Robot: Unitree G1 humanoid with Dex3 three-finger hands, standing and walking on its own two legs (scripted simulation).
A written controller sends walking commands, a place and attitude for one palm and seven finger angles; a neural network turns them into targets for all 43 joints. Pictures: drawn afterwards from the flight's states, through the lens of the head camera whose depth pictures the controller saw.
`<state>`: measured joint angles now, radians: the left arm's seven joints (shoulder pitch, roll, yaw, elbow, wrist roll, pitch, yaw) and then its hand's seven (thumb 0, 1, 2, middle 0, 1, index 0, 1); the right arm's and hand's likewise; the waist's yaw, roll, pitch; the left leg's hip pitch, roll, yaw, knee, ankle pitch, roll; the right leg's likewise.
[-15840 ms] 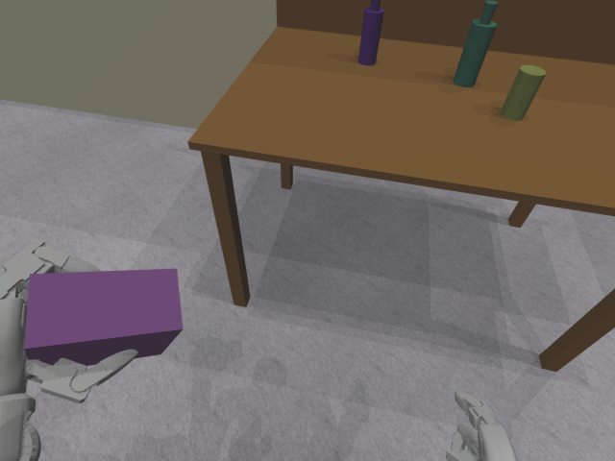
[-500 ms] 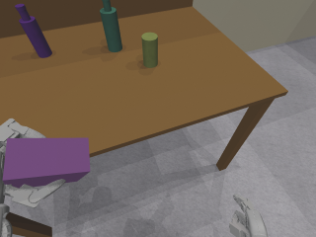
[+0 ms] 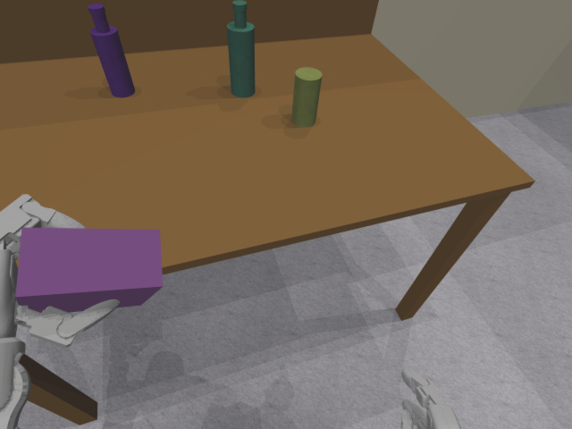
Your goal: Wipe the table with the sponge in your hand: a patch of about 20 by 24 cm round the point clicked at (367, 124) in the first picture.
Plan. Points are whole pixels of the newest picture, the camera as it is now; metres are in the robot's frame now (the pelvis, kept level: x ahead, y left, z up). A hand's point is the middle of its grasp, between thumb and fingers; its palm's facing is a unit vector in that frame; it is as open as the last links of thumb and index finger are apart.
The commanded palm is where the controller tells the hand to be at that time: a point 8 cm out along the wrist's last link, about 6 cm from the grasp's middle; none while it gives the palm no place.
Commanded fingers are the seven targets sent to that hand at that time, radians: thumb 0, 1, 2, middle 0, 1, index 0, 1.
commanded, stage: come to a stop and stand still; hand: left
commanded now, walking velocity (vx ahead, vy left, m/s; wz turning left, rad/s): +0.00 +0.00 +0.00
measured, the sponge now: (112, 272) +0.24 +0.23 +0.13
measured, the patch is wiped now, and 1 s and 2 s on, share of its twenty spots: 0.00 0.00 0.00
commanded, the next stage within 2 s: look again from close up in 0.58 s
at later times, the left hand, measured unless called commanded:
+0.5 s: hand (83, 238) +0.26 +0.26 +0.16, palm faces +0.39 -0.85 -0.37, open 10.4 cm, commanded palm +0.20 +0.29 +0.18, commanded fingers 0.00 0.10 1.30 -1.20 -1.60 -1.20 -1.60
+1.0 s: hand (93, 242) +0.26 +0.25 +0.16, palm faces +0.41 -0.83 -0.37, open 10.4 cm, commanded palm +0.20 +0.28 +0.18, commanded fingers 0.00 0.10 1.30 -1.20 -1.60 -1.20 -1.60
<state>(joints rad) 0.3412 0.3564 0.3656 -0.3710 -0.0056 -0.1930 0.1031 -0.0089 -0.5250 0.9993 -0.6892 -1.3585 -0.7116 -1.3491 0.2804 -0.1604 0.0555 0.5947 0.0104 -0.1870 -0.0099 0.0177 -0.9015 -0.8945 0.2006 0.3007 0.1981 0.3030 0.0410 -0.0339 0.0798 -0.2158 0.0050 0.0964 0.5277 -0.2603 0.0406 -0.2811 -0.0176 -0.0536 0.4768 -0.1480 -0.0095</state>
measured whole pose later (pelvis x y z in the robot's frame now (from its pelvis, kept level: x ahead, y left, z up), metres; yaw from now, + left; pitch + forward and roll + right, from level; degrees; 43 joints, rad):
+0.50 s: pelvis +0.04 +0.01 +0.01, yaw +1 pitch -1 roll -1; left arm 0.41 0.36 0.34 -0.46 -0.04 -0.19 0.10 -0.01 -0.52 1.00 -0.69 -1.36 -0.71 -1.35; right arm 0.19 -0.20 0.02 0.55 0.00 -0.13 -0.02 0.02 -0.90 -0.89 0.20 0.30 0.20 0.30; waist 0.03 -0.03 0.06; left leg -0.17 0.00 0.08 0.45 -0.27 0.04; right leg -0.23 -0.01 -0.05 0.40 -0.16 0.01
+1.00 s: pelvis +0.05 -0.01 +0.01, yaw +1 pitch +0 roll -1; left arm 0.43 0.35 0.33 -0.43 -0.05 -0.16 0.12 -0.01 -0.52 1.00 -0.69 -1.36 -0.71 -1.35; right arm 0.21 -0.21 0.02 0.57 0.01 -0.09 -0.05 0.02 -0.90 -0.89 0.20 0.30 0.20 0.30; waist 0.02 0.01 0.03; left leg -0.15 0.01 0.07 0.42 -0.26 0.02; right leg -0.21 0.00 -0.07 0.38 -0.16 -0.01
